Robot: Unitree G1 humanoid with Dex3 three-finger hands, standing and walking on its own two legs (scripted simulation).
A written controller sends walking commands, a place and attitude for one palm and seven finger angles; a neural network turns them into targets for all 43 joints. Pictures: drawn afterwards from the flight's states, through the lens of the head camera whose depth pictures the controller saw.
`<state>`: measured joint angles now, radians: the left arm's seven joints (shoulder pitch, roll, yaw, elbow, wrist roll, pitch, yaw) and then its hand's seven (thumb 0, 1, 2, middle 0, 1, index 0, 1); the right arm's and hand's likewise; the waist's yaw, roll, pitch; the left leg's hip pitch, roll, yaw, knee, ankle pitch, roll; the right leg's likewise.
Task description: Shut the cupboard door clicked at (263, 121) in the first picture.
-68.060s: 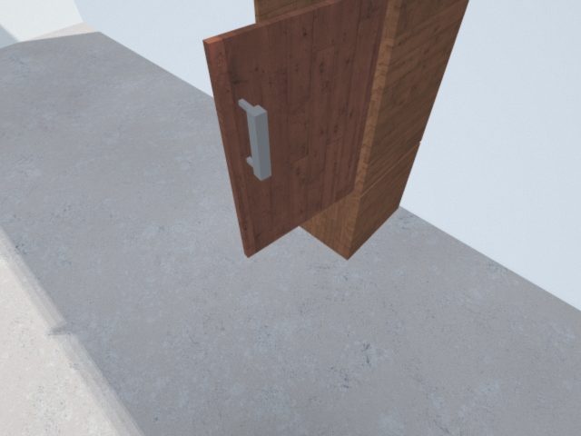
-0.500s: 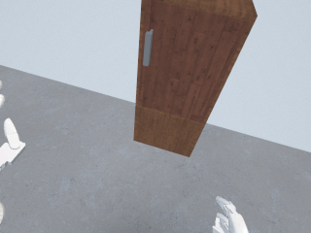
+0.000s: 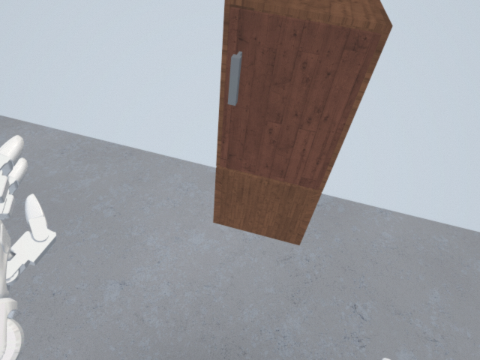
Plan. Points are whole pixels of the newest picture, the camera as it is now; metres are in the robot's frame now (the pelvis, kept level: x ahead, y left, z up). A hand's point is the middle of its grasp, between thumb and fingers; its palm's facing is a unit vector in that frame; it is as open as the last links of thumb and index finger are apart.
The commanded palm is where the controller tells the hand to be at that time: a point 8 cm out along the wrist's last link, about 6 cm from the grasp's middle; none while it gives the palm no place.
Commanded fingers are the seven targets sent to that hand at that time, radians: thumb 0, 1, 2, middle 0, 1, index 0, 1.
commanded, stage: stop stepping back and stand still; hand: left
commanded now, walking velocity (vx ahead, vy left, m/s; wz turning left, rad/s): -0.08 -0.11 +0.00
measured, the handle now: (236, 78) +0.90 +0.04 +0.07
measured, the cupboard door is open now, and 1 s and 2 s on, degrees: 0 0 0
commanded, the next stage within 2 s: let the arm hang, fingers relaxed in 0.62 s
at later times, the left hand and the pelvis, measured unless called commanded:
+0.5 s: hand (60, 216) +0.25 +0.25 +0.17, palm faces +0.41 -0.80 -0.44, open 7.4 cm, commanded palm +0.19 +0.29 +0.19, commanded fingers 0.00 0.90 0.90 -0.20 -0.30 -0.20 -0.30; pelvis +0.04 +0.00 +0.01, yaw -2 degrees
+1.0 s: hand out of the picture +0.10 +0.20 -0.15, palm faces -0.07 -0.98 -0.17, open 7.4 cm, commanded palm none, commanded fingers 0.00 0.90 0.90 -0.20 -0.30 -0.20 -0.30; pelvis +0.01 +0.03 +0.01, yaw -1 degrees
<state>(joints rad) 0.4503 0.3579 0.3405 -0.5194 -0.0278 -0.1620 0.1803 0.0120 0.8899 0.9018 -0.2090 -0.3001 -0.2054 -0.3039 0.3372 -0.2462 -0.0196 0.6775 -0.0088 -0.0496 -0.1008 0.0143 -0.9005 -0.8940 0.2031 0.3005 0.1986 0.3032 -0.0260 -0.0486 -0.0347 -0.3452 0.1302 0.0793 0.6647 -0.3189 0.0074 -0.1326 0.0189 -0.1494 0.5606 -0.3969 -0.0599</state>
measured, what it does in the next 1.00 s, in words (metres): steps on the spot: right foot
